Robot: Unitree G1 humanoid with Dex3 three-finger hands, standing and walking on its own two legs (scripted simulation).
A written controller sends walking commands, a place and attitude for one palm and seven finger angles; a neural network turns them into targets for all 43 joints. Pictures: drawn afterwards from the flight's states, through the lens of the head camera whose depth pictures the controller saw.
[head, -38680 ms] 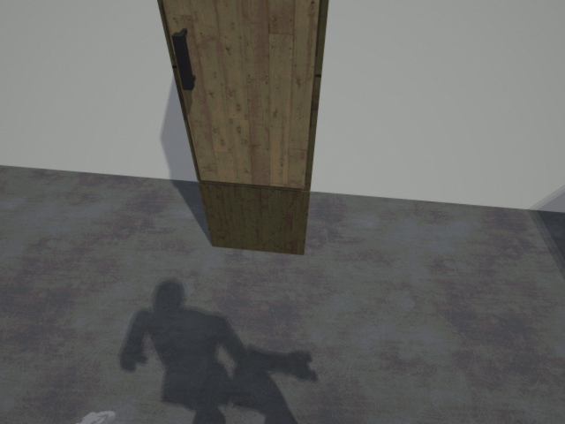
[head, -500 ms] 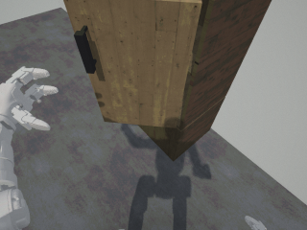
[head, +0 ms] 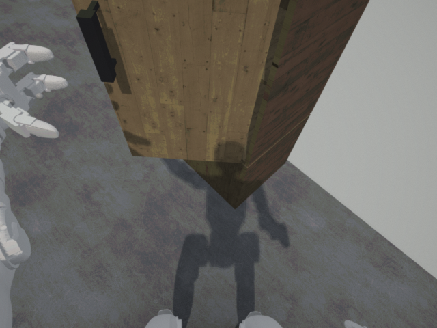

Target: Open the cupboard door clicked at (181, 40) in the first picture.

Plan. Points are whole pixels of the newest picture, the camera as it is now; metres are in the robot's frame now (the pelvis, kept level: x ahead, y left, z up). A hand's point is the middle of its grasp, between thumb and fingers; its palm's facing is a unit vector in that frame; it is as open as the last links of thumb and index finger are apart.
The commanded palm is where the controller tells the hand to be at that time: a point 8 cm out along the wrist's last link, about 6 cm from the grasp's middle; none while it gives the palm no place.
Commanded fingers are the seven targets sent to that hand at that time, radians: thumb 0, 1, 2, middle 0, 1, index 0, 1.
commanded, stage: move the hooked fingers beside the handle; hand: left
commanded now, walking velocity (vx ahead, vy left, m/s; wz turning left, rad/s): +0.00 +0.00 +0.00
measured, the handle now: (101, 43) +0.62 +0.21 +0.13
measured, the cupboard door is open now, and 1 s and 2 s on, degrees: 44 44 44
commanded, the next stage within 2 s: slide the fingers in behind the handle in 1.64 s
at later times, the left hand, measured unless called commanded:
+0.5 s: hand (59, 57) +0.56 +0.27 +0.14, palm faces -0.08 -1.00 +0.00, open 14.0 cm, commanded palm +0.56 +0.32 +0.14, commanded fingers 0.00 -0.50 0.30 -0.30 -1.20 -0.30 -1.20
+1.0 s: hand (57, 54) +0.58 +0.28 +0.14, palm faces -0.08 -1.00 +0.00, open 14.0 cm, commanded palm +0.57 +0.31 +0.13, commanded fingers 0.00 -0.50 0.30 -0.30 -1.20 -0.30 -1.20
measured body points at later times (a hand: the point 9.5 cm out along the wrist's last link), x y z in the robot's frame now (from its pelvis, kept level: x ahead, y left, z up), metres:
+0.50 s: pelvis +0.01 +0.01 -0.01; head +0.16 +0.04 +0.41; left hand +0.56 +0.32 +0.15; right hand -0.05 -0.26 -0.10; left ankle +0.02 +0.12 -0.70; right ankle +0.00 -0.13 -0.70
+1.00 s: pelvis +0.04 +0.02 -0.01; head +0.19 +0.05 +0.41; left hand +0.57 +0.33 +0.14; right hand -0.01 -0.25 -0.10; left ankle +0.02 +0.12 -0.70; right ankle +0.00 -0.13 -0.70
